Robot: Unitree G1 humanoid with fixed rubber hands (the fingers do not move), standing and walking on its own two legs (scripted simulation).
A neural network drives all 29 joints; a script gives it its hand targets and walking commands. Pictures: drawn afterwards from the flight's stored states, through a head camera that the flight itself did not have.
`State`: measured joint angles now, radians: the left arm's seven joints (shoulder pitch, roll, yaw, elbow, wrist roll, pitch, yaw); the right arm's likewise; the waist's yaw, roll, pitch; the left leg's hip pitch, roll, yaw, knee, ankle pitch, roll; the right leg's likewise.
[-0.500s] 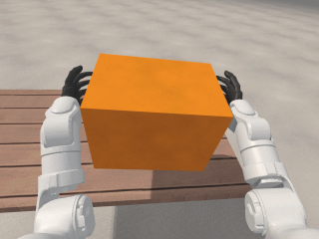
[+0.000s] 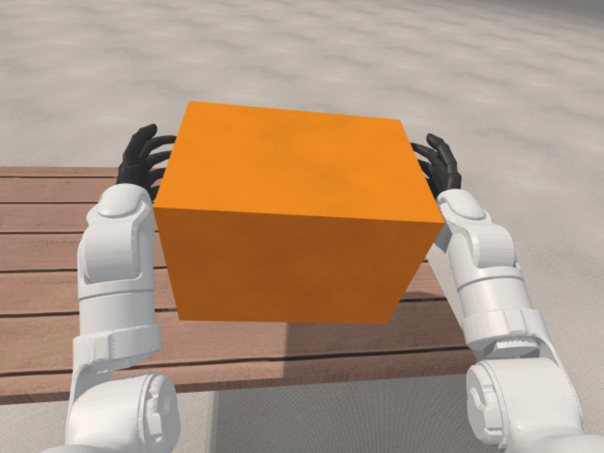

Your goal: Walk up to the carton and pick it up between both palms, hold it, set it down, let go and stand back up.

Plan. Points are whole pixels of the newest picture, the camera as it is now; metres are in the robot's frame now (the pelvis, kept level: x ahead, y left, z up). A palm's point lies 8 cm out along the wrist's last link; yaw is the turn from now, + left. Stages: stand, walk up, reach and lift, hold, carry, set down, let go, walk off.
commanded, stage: hold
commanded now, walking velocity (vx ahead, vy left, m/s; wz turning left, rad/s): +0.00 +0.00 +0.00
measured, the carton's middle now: (292, 217) +0.37 +0.01 +0.15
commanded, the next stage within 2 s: none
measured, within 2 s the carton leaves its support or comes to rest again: neither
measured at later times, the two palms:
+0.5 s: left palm (136, 188) +0.35 +0.20 +0.21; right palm (441, 193) +0.36 -0.19 +0.21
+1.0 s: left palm (137, 191) +0.35 +0.20 +0.20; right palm (441, 190) +0.36 -0.18 +0.21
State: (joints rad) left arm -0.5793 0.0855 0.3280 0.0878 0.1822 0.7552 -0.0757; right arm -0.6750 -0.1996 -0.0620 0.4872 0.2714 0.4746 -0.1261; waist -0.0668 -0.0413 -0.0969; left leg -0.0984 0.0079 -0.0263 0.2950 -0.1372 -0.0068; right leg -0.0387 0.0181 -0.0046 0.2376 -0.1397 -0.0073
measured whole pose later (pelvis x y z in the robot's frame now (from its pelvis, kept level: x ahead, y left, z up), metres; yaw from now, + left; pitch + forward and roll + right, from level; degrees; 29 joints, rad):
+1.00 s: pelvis +0.00 +0.00 +0.00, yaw +0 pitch -3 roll -1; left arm -0.59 0.09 0.33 0.11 0.18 0.76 -0.08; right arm -0.69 -0.20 -0.07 0.50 0.27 0.49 -0.13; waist -0.07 -0.06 -0.11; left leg -0.11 0.01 -0.02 0.31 -0.14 -0.01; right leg -0.05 0.02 0.00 0.25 -0.14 -0.01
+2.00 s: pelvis +0.00 +0.00 +0.00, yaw +0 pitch -3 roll -1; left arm -0.58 0.09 0.33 0.09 0.18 0.76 -0.08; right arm -0.69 -0.20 -0.05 0.48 0.28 0.50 -0.14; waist -0.07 -0.06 -0.10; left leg -0.10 0.01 -0.02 0.30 -0.15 -0.01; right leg -0.04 0.02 0.00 0.24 -0.14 -0.01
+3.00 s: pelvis +0.01 -0.01 +0.00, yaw +0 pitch -6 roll +0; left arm -0.58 0.04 0.38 0.17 0.26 0.57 -0.11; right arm -0.69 -0.15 -0.12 0.63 0.12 0.25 -0.04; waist -0.04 -0.05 -0.04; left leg -0.01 0.00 -0.03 0.27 -0.15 -0.01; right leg 0.03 0.01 -0.02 0.25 -0.17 -0.01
